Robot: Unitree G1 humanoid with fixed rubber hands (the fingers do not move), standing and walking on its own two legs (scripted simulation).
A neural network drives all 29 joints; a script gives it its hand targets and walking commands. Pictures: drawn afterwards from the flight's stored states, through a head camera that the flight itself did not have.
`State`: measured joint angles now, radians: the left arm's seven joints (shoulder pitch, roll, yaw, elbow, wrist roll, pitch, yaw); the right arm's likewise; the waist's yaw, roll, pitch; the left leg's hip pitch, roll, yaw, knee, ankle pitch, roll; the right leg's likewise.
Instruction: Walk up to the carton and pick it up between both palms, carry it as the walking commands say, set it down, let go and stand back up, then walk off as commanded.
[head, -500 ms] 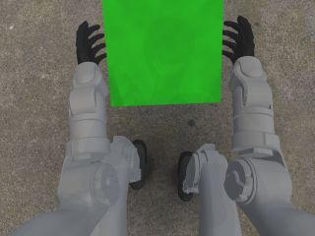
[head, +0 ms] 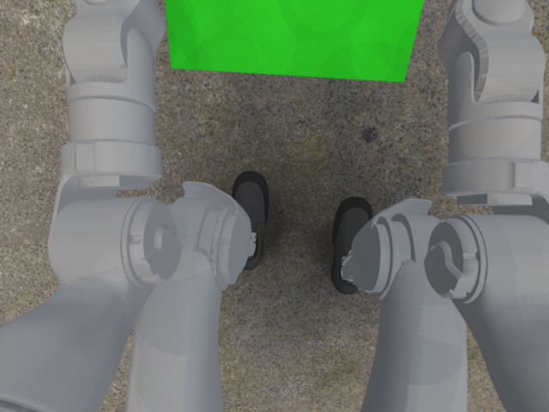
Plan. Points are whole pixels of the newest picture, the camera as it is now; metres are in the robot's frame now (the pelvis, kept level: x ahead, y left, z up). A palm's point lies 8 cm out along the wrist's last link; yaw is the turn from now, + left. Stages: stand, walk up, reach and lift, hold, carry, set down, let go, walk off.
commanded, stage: set down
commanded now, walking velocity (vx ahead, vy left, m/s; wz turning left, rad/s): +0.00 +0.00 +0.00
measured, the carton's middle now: out of the picture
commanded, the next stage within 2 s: none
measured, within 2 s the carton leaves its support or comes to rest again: rests again in 1.50 s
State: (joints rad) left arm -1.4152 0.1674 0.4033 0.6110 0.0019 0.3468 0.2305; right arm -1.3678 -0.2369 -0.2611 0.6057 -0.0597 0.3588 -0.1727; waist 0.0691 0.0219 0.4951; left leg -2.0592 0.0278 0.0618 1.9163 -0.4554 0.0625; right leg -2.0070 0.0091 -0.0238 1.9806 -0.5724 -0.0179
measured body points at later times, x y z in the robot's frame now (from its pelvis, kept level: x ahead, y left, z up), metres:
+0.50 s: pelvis +0.02 +0.01 -0.04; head +0.40 +0.02 +0.18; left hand +0.57 +0.22 -0.22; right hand +0.58 -0.13 -0.24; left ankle +0.14 +0.10 -0.41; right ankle +0.11 -0.11 -0.41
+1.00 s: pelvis +0.02 +0.01 -0.07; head +0.40 +0.02 +0.15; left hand +0.57 +0.22 -0.26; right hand +0.59 -0.13 -0.26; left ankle +0.14 +0.10 -0.41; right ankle +0.11 -0.11 -0.41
